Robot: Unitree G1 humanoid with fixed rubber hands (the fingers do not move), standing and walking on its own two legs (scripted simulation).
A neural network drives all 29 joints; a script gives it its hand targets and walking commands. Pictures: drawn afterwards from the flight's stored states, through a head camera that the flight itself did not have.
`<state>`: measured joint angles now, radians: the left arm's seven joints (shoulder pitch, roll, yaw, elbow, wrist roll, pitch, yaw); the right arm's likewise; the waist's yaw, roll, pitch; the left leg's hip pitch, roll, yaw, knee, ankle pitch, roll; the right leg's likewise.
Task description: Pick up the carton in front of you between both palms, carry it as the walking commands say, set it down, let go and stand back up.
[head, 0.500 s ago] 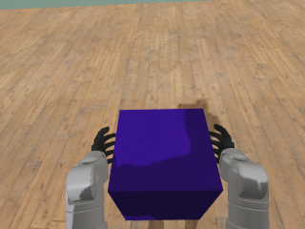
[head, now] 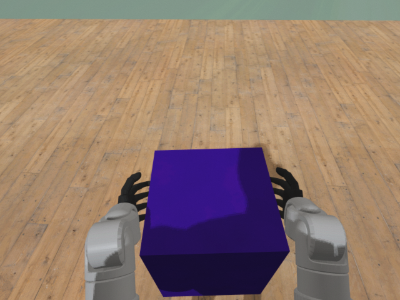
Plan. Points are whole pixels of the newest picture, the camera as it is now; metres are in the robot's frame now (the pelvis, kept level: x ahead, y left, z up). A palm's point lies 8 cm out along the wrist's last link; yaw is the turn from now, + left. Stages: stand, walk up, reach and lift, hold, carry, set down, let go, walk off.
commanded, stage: carry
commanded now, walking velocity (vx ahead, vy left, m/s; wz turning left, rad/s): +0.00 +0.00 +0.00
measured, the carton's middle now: (210, 225) +0.27 +0.00 +0.02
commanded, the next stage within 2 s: hold in 1.84 s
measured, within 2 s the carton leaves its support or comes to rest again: neither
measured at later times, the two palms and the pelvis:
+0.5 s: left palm (122, 237) +0.22 +0.16 +0.08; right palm (296, 232) +0.22 -0.14 +0.08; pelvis -0.04 +0.01 +0.00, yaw +0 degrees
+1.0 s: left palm (126, 244) +0.22 +0.16 +0.04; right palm (287, 241) +0.22 -0.14 +0.04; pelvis -0.06 +0.01 +0.00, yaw +0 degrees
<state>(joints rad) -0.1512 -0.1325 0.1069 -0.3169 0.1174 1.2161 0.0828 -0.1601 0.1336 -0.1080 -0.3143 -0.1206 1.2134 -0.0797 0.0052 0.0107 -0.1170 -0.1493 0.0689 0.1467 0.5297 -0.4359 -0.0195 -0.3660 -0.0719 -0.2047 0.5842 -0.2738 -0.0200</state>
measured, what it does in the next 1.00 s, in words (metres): shifts its weight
